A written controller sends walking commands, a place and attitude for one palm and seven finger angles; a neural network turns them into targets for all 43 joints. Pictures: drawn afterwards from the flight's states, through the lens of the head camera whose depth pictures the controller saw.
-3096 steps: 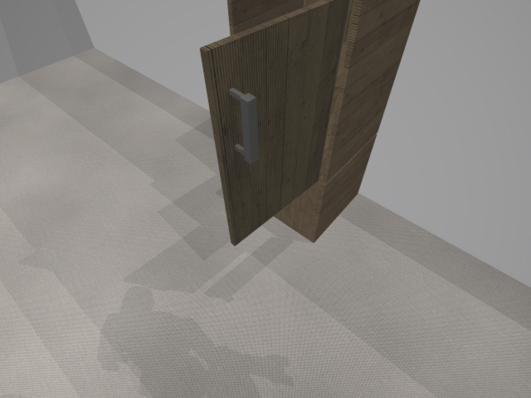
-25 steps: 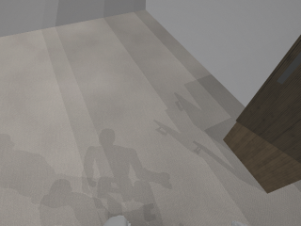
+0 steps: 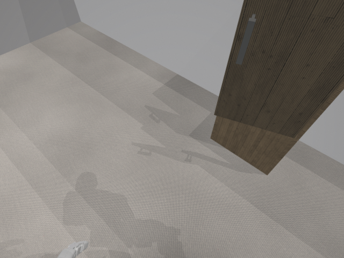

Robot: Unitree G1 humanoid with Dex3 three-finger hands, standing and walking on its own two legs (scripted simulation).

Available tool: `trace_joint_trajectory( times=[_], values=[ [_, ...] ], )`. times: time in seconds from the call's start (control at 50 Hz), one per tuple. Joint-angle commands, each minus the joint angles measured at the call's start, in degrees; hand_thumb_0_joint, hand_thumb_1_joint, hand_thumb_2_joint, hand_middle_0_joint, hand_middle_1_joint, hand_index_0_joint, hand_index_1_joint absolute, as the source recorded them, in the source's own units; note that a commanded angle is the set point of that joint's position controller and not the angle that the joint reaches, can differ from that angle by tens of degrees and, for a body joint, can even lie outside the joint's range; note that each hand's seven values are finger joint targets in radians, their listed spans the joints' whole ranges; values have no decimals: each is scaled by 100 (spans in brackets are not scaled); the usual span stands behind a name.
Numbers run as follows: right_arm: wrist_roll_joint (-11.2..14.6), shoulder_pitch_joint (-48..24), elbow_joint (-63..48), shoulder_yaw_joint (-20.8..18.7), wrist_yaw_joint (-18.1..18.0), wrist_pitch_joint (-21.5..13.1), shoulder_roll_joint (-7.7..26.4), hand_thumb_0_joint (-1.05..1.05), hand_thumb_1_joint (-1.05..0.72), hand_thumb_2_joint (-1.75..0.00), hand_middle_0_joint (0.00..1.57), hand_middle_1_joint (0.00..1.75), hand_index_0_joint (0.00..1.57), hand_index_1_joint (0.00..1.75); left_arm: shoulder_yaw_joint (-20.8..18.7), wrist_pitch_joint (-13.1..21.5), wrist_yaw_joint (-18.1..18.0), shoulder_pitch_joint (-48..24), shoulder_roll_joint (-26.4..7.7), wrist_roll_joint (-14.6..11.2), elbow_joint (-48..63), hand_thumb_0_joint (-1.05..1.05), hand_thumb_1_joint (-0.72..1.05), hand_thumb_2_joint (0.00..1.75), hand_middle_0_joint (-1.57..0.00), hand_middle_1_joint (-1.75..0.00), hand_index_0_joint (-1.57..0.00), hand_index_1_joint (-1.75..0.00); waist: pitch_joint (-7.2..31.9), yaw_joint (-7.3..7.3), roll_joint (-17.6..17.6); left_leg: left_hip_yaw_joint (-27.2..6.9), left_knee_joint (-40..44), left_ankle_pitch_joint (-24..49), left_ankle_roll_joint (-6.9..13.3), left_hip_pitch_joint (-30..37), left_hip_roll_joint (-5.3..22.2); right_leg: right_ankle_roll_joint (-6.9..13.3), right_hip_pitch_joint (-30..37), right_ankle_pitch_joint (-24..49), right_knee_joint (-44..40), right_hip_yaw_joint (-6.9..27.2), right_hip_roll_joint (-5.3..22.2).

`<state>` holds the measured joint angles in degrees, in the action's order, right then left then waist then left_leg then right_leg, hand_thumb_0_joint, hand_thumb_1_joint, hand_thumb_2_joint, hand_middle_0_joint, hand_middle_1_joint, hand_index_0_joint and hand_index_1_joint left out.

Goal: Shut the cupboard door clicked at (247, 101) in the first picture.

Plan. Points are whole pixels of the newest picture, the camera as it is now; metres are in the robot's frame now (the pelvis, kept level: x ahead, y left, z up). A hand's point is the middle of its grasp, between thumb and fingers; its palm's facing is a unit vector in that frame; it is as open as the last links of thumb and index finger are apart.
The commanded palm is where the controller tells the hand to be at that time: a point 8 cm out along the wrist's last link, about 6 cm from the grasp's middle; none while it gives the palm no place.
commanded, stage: turn to face it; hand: left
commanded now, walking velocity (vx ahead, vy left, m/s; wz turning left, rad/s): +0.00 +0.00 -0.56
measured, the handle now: (246, 40) +0.76 -0.23 +0.09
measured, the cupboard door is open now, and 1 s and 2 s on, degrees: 19 19 19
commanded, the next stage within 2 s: take the last steps up to it in 0.58 s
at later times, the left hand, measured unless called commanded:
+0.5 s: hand out of the picture +0.12 +0.19 -0.18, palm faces -0.16 -0.97 -0.18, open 7.4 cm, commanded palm none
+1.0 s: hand (129, 245) +0.17 +0.12 -0.15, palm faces -0.33 -0.92 -0.22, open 7.4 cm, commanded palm none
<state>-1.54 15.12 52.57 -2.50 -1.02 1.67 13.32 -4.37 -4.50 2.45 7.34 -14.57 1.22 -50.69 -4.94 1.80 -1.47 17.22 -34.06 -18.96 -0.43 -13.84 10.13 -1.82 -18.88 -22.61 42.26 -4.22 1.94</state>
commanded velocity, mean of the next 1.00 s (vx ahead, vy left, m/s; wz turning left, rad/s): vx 0.10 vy -0.05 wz -0.29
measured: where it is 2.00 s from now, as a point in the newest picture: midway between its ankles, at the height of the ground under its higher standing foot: (212, 241)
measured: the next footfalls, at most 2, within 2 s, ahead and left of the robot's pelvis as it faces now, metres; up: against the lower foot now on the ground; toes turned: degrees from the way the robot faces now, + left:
right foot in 0.04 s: +0.03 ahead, -0.13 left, +0.00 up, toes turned -6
left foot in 0.46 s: +0.09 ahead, +0.11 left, +0.00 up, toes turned -8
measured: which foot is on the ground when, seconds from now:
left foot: down 0.00-0.04, up 0.06-0.44, down 0.46-0.90, up 0.92-1.00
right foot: up 0.00-0.02, down 0.04-0.46, up 0.48-0.88, down 0.90-1.00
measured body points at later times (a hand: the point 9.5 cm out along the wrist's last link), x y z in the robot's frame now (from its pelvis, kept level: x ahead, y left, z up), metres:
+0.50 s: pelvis +0.03 +0.01 +0.00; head +0.07 +0.03 +0.44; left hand +0.13 +0.24 -0.17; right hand +0.07 -0.26 -0.13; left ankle +0.05 +0.11 -0.73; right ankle -0.01 -0.12 -0.72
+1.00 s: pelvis +0.04 -0.03 +0.00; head +0.04 -0.05 +0.45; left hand +0.19 +0.17 -0.14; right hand -0.06 -0.27 -0.16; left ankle +0.05 +0.09 -0.68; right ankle -0.03 -0.10 -0.73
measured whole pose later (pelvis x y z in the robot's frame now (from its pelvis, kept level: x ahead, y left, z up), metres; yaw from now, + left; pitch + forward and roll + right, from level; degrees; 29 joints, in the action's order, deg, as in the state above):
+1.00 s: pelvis +0.04 -0.03 +0.00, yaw -21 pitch +0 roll -1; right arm -1.6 18.5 60.3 -3.1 -0.7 3.2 14.0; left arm -2.7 -0.2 1.2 13.6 -10.4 1.5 -56.2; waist -0.3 1.5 -3.1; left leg 4.3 -57.5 -27.8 -1.2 -23.2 5.2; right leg 3.3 -9.0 -19.5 28.4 -4.5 -2.0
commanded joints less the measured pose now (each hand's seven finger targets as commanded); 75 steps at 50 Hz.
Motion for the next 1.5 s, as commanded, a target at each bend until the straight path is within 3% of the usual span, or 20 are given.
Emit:
trace_joint_trajectory(
  times=[0.0, 0.02, 0.06, 0.16, 0.32, 0.4, 0.44, 0.46, 0.66, 0.82, 0.84, 0.88, 1.02, 1.16, 1.22, 1.24, 1.28, 1.3, 1.36, 1.48],
  values=[
    [96, -173, -492, -266, 35, -100, 758, 0, -90, -90, 20, 30, 20, 30, -215, 316, -141, 933, -1075, 58, 186, 0, 90, 90, -20, -30, -20, -30, 1023, -576, 1051, -349, -1217, 312, -193, -968, 296, 572, 1973, 2229, -2263, 1322, 1057],
    [73, -559, -756, -170, 39, -47, 505, 0, -90, -90, 20, 30, 20, 30, -282, 340, -224, 1126, -1489, 14, 106, 0, 90, 90, -20, -30, -20, -30, 748, -699, 2053, -667, -2437, -1931, -391, -2106, -464, 1151, 1844, 4041, -2314, 2773, 2009],
    [83, -603, -708, -192, 0, 101, 657, 0, -90, -90, 20, 30, 20, 30, -258, 306, -336, 792, -1289, -26, 196, 0, 90, 90, -20, -30, -20, -30, 471, -501, 1418, -1627, -3347, -1287, -316, -2282, -290, 1358, 1132, 2699, -2561, 2462, 1830],
    [44, -195, -362, -191, 49, 59, 635, 0, -90, -90, 20, 30, 20, 30, -100, 407, -316, 109, -835, -23, 376, 0, 90, 90, -20, -30, -20, -30, 670, -71, 1058, -1631, -3005, -126, -475, -1845, -388, 1045, 1019, 2955, -2290, 1457, 1012],
    [90, -574, -507, -134, -26, -4, 457, 0, -90, -90, 20, 30, 20, 30, -174, 387, -312, 553, -919, 29, 164, 0, 90, 90, -20, -30, -20, -30, 784, -305, 940, -1573, -1422, -579, -437, -1410, -704, 1360, 1234, 3429, -2052, 2133, 1132],
    [120, 184, -240, -102, -83, -117, 477, 0, -90, -90, 20, 30, 20, 30, -161, 325, -330, 172, -814, -31, 185, 0, 90, 90, -20, -30, -20, -30, 918, 74, 890, -1531, 786, 833, -332, 314, -812, 856, 399, 2940, -1428, 1985, 739],
    [17, 356, -254, -213, -116, -219, 1295, 0, -90, -90, 20, 30, 20, 30, -33, 282, -281, 546, -202, -115, 253, 0, 90, 90, -20, -30, -20, -30, 1104, -11, -1527, -3388, 1504, 2653, 403, 1397, 1105, 186, -920, -218, 64, 825, -484],
    [-1, 361, -296, -203, -132, -155, 1289, 0, -90, -90, 20, 30, 20, 30, -24, 268, -289, 386, -365, -73, 237, 0, 90, 90, -20, -30, -20, -30, 897, 78, -1378, -3523, 1513, 3013, 883, 870, 1489, 135, -777, -1239, 1077, 724, -383],
    [-11, 256, -82, -133, -187, -180, 799, 0, -90, -90, 20, 30, 20, 30, 7, 165, -177, 193, -108, -23, -13, 0, 90, 90, -20, -30, -20, -30, 701, 21, -730, -1894, 1246, 3760, 890, 1035, 718, -58, -647, -341, 1008, 331, -92],
    [-59, 119, 134, -290, -84, -171, 1104, 0, -90, -90, 20, 30, 20, 30, -22, 249, 17, 476, -155, 42, -172, 0, 90, 90, -20, -30, -20, -30, 448, -166, -509, -2005, 1413, -541, 589, 2, 919, 203, 744, 313, -1292, -134, -259],
    [-32, 94, 149, -282, -69, -184, 1005, 0, -90, -90, 20, 30, 20, 30, -73, 293, 6, 807, -287, 53, -314, 0, 90, 90, -20, -30, -20, -30, 432, -321, -53, -1687, 907, -683, 401, -571, 630, 281, 1478, 515, -1860, -23, -232],
    [43, -670, -258, -90, 0, -211, 353, 0, -90, -90, 20, 30, 20, 30, -218, 402, -150, 1662, -1113, 70, -591, 0, 90, 90, -20, -30, -20, -30, 172, -838, 2255, -703, -1786, -2037, -133, -2689, -714, 1259, 2407, -256, -3248, 2939, 1681],
    [-47, -252, 127, -164, 138, -143, 330, 0, -90, -90, 20, 30, 20, 30, 25, 675, -275, 787, -376, -7, -473, 0, 90, 90, -20, -30, -20, -30, -223, -21, 597, -1424, -2741, 44, -222, -2177, -333, 1398, 941, 774, -3309, 1272, 1042],
    [-16, -641, -55, -85, 136, -308, 155, 0, -90, -90, 20, 30, 20, 30, 37, 741, -291, 1324, -403, 35, -917, 0, 90, 90, -20, -30, -20, -30, 139, -225, 566, -1140, -889, 67, -143, -1962, -444, 1474, 1994, 2529, -2812, 1193, 1054],
    [-28, -24, 166, -95, 54, -403, 242, 0, -90, -90, 20, 30, 20, 30, 27, 730, -274, 1187, -440, -13, -1008, 0, 90, 90, -20, -30, -20, -30, 367, 137, 371, -797, 120, 550, -30, -696, -791, 1255, 1819, 3764, -1890, 876, 789],
    [-52, 628, 406, -127, 14, -450, 395, 0, -90, -90, 20, 30, 20, 30, 37, 729, -272, 1149, -370, -60, -996, 0, 90, 90, -20, -30, -20, -30, 708, 393, 199, -902, 586, 1058, 20, 447, -818, 1064, 1387, 3965, -929, 673, 545],
    [-146, 1887, 671, -342, -105, -470, 1427, 0, -90, -90, 20, 30, 20, 30, 149, 705, -195, 1408, 89, -111, -763, 0, 90, 90, -20, -30, -20, -30, 1476, 641, -1775, -4363, 1483, 1623, 1081, 2727, 1763, 515, -1238, -812, 2115, 136, -504],
    [-87, 1757, 659, -297, -141, -402, 1381, 0, -90, -90, 20, 30, 20, 30, 105, 662, -207, 1090, -162, -27, -661, 0, 90, 90, -20, -30, -20, -30, 1142, 607, -967, -4509, 1758, 1225, 1315, 2153, 1987, 592, -1432, -973, 2844, 685, -274],
    [-53, 743, 383, -120, -151, -462, 638, 0, -90, -90, 20, 30, 20, 30, 47, 573, -99, 704, -50, 60, -651, 0, 90, 90, -20, -30, -20, -30, -126, 171, -503, -3359, 2302, 281, 932, 314, 1395, 401, -1531, 152, 2953, 708, 276],
    [-46, 494, 431, -151, -80, -490, 558, 0, -90, -90, 20, 30, 20, 30, 75, 413, -56, 813, 301, 23, -659, 0, 90, 90, -20, -30, -20, -30, 104, -141, -534, -1554, 2311, 1173, 783, 121, 732, 170, -911, 857, 1003, 250, 375]
  ],
)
